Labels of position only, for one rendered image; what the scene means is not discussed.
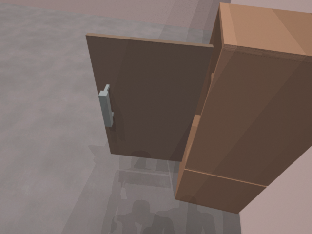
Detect cupboard door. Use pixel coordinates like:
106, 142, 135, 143
86, 33, 214, 162

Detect handle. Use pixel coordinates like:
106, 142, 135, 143
98, 84, 114, 127

